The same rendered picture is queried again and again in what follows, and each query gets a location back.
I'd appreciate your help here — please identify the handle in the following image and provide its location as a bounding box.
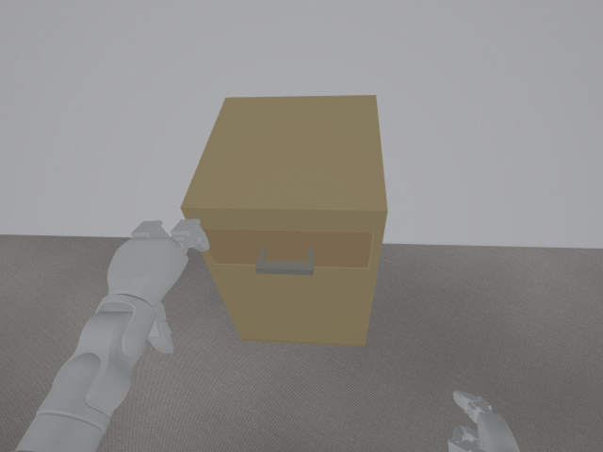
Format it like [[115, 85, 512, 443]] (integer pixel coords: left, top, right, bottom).
[[255, 248, 314, 275]]

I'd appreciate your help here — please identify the drawer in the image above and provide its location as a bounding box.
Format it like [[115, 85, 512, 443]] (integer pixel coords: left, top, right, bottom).
[[202, 228, 372, 268]]

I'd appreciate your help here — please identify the left robot hand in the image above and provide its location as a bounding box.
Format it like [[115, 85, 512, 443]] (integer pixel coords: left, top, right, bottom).
[[107, 218, 209, 354]]

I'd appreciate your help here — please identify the cabinet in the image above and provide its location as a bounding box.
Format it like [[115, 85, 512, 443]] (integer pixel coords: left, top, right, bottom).
[[180, 95, 388, 347]]

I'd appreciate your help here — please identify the right robot hand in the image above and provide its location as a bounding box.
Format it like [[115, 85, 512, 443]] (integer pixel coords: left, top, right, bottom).
[[448, 391, 520, 452]]

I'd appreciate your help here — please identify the left robot forearm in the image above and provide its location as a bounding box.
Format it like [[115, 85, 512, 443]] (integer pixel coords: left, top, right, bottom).
[[12, 294, 156, 452]]

